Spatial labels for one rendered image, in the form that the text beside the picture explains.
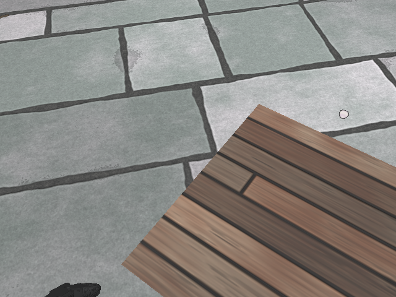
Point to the left robot hand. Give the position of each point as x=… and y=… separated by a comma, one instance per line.
x=76, y=290

